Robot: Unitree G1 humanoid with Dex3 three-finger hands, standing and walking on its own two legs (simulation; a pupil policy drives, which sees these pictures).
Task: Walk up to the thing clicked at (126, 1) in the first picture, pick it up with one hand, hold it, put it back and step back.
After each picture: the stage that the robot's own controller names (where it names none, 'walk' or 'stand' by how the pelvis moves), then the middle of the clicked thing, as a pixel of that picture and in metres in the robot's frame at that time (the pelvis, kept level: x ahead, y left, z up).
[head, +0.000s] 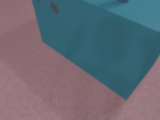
stand; out of the picture +1.04 -0.26 +0.11
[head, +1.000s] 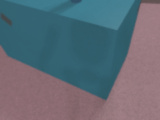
walk; out of the picture +0.94 +0.10 +0.13
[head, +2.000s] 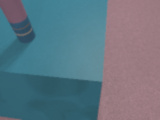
walk; (14, 11) +0.54 +0.27 +0.15
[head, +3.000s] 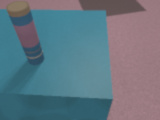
stand; (28, 37) +0.50 +0.23 +0.11
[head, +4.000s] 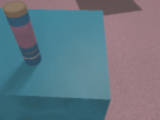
stand; (25, 37) +0.50 +0.23 +0.11
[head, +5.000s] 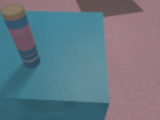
stand; (24, 40) +0.49 +0.24 +0.11
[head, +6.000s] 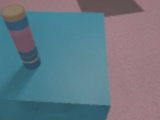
stand; (24, 41) +0.48 +0.24 +0.11
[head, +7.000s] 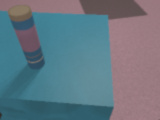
rise first; (29, 41) +0.48 +0.23 +0.11
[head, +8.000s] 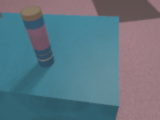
go down; (39, 40) +0.50 +0.22 +0.11
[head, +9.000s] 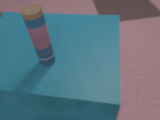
go down; (40, 39) +0.50 +0.22 +0.11
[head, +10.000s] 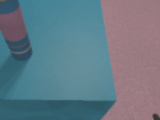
go down; (13, 27) +0.48 +0.20 +0.13
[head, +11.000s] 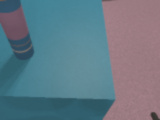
close in; (15, 26) +0.49 +0.21 +0.14
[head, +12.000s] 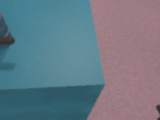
close in; out of the picture +0.50 +0.23 +0.17
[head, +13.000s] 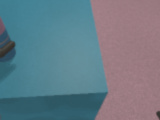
lift; out of the picture +0.47 +0.24 +0.17
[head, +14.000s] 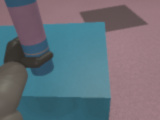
lift; (31, 31) +0.36 +0.15 +0.28
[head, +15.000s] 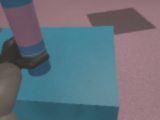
hold; (27, 32) +0.34 +0.16 +0.29
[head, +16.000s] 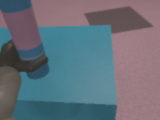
hold; (26, 35) +0.34 +0.16 +0.28
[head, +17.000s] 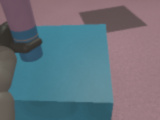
crouch; (20, 18) +0.39 +0.17 +0.31
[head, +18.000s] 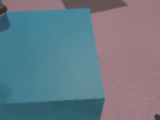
lower; out of the picture +0.50 +0.23 +0.32
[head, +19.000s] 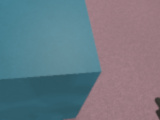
lower; out of the picture +0.54 +0.24 +0.19
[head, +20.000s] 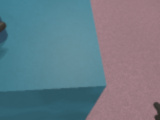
lower; out of the picture +0.52 +0.24 +0.18
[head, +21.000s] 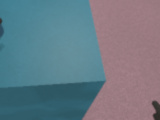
lower; out of the picture +0.53 +0.24 +0.18
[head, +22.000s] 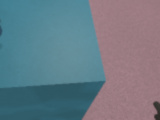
lower; out of the picture +0.53 +0.24 +0.18
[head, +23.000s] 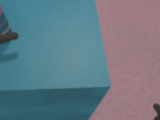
open; out of the picture +0.51 +0.23 +0.18
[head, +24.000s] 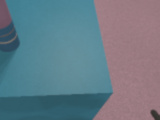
sink last; out of the picture +0.49 +0.22 +0.16
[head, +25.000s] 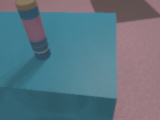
stand; (35, 32) +0.52 +0.24 +0.15
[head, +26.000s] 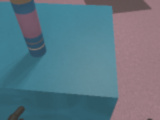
stand; (30, 27) +0.52 +0.22 +0.14
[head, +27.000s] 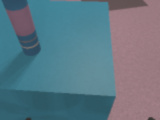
stand; (23, 24) +0.51 +0.23 +0.16
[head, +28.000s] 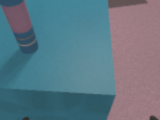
stand; (19, 21) +0.51 +0.23 +0.17
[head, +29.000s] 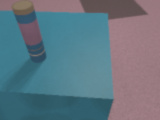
stand; (31, 35) +0.53 +0.23 +0.11
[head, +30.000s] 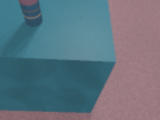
walk; out of the picture +0.61 +0.21 +0.13
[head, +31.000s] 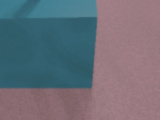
walk; out of the picture +0.88 +0.30 +0.13
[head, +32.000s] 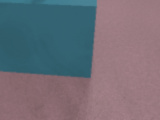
stand; out of the picture +1.13 +0.25 +0.13
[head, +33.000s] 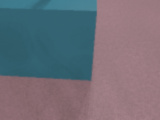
stand; out of the picture +1.11 +0.25 +0.11
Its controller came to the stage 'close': yes
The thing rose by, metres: 0.21
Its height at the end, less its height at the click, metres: +0.00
